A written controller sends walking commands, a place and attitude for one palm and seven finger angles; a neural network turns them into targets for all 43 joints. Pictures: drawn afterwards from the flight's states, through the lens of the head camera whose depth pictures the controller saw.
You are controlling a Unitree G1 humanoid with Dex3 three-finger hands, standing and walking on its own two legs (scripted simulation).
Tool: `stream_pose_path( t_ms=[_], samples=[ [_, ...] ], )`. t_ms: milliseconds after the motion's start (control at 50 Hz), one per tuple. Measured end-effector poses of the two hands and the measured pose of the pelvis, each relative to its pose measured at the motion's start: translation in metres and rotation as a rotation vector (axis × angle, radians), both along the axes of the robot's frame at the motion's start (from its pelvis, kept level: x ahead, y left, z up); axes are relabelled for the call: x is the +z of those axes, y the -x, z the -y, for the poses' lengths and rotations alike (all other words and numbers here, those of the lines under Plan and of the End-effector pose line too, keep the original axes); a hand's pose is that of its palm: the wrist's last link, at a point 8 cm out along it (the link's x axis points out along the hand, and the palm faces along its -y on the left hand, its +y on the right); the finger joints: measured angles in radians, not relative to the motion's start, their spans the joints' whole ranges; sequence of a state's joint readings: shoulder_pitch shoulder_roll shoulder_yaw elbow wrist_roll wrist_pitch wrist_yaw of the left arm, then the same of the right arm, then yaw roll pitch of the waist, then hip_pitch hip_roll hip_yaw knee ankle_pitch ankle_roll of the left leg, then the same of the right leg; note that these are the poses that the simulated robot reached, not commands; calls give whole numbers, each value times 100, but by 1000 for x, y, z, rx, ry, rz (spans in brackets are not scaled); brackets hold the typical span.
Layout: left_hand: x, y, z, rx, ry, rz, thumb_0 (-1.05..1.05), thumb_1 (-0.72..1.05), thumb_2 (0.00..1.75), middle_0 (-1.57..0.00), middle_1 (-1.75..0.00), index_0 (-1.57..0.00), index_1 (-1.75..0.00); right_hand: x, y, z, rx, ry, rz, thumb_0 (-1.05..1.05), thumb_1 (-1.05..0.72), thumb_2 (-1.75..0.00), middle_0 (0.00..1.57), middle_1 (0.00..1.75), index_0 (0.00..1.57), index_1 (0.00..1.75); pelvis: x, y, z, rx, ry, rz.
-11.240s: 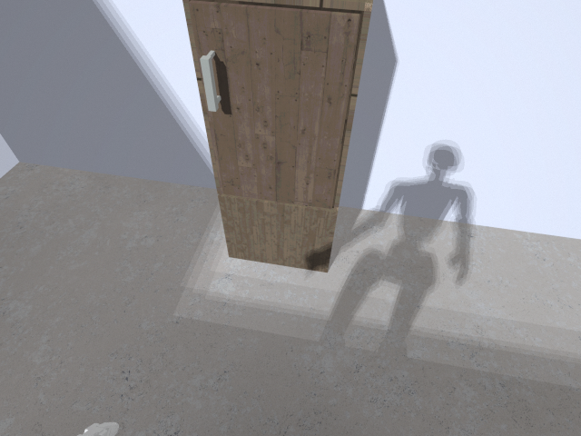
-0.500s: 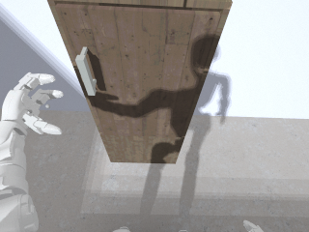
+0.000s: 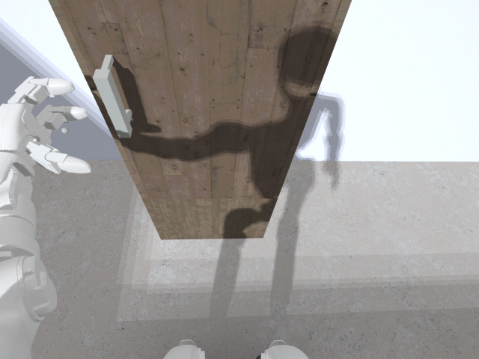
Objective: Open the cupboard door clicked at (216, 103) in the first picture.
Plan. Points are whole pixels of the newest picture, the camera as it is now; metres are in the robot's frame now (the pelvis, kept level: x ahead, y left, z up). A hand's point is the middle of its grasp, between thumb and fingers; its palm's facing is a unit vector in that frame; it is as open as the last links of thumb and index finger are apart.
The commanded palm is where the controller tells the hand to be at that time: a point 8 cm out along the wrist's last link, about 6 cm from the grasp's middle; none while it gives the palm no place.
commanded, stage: move the hooked fingers beside the handle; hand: left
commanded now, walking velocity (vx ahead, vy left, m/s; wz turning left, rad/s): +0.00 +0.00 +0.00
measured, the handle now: (117, 98) +0.53 +0.21 +0.09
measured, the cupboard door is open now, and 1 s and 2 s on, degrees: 0 0 0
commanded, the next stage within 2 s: slide the fingers in behind the handle in 1.10 s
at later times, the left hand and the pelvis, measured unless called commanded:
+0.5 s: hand (68, 113) +0.49 +0.28 +0.10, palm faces +0.00 -1.00 +0.00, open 14.0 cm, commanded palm +0.46 +0.32 +0.10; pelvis +0.01 +0.00 -0.01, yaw -1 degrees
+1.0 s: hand (62, 121) +0.48 +0.29 +0.09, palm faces +0.02 -1.00 +0.02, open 14.0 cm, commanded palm +0.46 +0.33 +0.09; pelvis +0.01 +0.01 -0.01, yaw -1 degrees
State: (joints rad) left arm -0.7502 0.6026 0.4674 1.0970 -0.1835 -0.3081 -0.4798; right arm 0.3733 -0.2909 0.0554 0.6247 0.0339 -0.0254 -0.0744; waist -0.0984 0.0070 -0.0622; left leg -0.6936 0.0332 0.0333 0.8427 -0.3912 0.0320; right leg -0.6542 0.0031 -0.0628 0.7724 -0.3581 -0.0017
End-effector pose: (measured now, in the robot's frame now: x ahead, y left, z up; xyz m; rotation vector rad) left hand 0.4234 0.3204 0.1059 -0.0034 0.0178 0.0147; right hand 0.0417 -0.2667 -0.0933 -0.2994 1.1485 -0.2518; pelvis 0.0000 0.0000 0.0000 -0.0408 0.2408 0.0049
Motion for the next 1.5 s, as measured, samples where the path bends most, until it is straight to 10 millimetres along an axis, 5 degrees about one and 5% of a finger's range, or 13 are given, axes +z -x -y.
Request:
stream_pose_path(
  t_ms=[440,960,1500],
  samples=[
    [-2,-44,-10,-15,-7,-35,-1,-50,30,-30,-120,-30,-120,1,50,9,-87,39,-190,1,-90,-90,20,30,20,30,-7,-3,1,-14,14,-79],
    [-12,-31,-17,-6,19,-34,-1,-50,30,-30,-120,-30,-120,-3,3,-4,-35,14,-97,1,-90,-90,20,30,20,30,-8,-9,-6,-8,22,-65],
    [-8,-33,7,-9,11,10,-1,-50,30,-30,-120,-30,-120,-6,34,-3,-75,-2,-137,1,-90,-90,20,30,20,30,-9,-3,-2,-15,18,-55]
  ],
)
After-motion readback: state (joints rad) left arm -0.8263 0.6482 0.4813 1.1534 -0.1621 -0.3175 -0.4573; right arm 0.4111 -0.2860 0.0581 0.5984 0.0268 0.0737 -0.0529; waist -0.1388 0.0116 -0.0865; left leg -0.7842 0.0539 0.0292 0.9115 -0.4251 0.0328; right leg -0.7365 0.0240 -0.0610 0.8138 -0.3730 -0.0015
